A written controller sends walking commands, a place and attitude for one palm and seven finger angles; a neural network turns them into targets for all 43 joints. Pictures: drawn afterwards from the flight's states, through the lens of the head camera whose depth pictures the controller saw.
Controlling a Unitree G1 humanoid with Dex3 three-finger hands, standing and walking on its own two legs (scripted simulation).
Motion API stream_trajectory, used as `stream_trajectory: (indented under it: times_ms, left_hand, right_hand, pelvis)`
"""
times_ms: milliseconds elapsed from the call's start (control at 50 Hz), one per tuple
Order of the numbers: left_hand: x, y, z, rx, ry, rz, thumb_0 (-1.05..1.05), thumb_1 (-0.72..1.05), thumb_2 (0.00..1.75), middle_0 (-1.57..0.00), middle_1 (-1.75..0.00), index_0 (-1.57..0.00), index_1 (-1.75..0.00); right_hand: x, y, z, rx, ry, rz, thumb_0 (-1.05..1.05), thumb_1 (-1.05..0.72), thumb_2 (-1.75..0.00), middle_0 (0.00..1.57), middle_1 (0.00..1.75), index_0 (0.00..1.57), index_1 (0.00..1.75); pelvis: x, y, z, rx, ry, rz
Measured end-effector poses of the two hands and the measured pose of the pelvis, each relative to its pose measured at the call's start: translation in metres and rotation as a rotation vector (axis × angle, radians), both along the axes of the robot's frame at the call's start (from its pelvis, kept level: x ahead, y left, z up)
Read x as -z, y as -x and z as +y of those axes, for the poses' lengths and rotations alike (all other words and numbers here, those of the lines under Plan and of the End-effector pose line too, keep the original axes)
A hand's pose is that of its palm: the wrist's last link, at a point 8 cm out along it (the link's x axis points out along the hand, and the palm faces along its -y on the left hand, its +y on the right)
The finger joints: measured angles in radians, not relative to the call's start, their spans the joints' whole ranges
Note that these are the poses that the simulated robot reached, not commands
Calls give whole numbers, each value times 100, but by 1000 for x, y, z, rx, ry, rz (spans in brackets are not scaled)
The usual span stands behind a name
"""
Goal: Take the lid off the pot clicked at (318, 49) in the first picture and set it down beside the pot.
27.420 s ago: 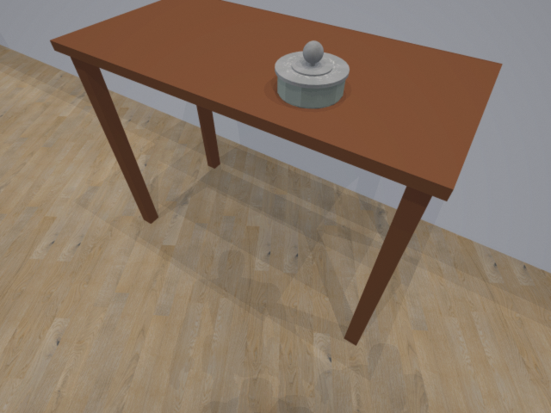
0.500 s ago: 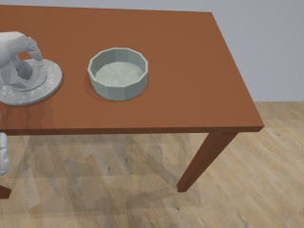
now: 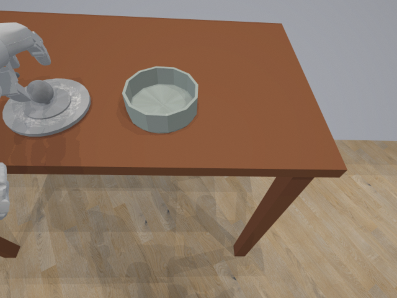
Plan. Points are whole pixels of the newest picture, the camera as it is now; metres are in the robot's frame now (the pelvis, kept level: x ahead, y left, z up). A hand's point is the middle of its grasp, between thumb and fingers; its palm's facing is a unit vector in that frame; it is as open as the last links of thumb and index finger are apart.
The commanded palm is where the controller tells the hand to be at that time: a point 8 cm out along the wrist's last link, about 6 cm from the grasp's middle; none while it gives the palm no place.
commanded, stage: raise the empty hand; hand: left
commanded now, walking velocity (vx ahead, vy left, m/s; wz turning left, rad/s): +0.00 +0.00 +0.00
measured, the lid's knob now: (40, 91) +0.50 +0.31 +0.13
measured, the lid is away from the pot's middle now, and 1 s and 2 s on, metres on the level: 0.24 0.24 0.24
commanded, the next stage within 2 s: draw the hand back to the body in 0.86 s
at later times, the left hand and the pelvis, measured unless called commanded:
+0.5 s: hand out of the picture +0.48 +0.32 +0.25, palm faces -0.24 -0.07 -0.97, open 11.0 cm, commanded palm +0.47 +0.31 +0.32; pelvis +0.01 +0.00 +0.00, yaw +0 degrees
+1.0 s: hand out of the picture +0.47 +0.32 +0.28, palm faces -0.18 -0.06 -0.98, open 11.0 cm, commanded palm +0.46 +0.31 +0.35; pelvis +0.01 -0.01 +0.01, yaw +0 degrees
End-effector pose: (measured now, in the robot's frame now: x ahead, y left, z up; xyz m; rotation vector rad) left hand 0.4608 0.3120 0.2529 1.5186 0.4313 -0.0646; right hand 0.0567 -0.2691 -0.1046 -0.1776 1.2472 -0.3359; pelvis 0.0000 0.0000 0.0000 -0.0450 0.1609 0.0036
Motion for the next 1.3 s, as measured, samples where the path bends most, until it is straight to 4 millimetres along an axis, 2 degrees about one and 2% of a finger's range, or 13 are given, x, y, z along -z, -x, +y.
stream_trajectory:
  times_ms: [440,660,800,980,1140,1300]
  left_hand:
    - [-46,-6,3,-72,-9,-61,0,-16,98,-55,-49,-56,-49]
    - [-70,-10,0,-100,-23,-97,0,-16,98,-56,-49,-56,-49]
    - [-93,-5,-3,-115,-29,-155,0,-16,98,-56,-49,-56,-49]
    - [-89,3,0,-163,-44,-117,0,-16,98,-56,-49,-56,-49]
    - [-91,9,-8,-127,-62,-158,0,-16,98,-56,-49,-56,-49]
    - [-83,27,-17,-88,-57,-187,0,-16,98,-56,-49,-56,-49]
  right_hand:
    - [1,9,1,10,-19,18,0,-90,-89,20,30,20,30]
    - [1,2,0,2,-32,10,0,-90,-89,20,30,20,30]
    - [2,-8,0,-9,-50,-18,0,-90,-89,20,30,20,30]
    - [2,-17,-2,-34,-57,-35,0,-90,-89,20,30,20,30]
    - [1,-21,-6,-42,-61,-45,1,-90,-89,20,30,20,30]
    - [-1,-42,-5,-70,-82,-111,1,-90,-90,20,30,20,30]
  pelvis:
    - [-3,-4,-1,2,-5,-2]
    - [-5,-8,-2,2,-9,2]
    - [-5,-10,-4,1,-12,0]
    - [-6,-8,-9,-4,-16,-13]
    - [-7,-8,-12,-6,-20,-18]
    - [-7,-7,-14,0,-23,-50]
